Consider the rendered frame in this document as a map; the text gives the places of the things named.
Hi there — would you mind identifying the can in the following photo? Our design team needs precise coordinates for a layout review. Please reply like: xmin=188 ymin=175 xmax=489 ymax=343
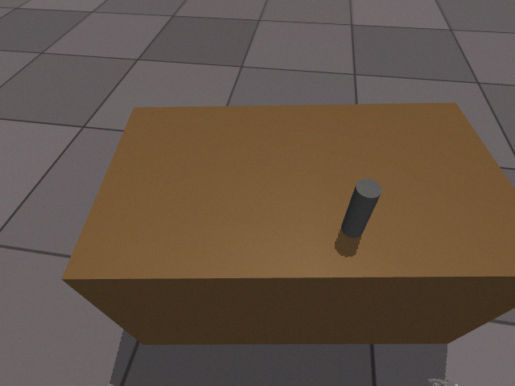
xmin=341 ymin=179 xmax=382 ymax=238

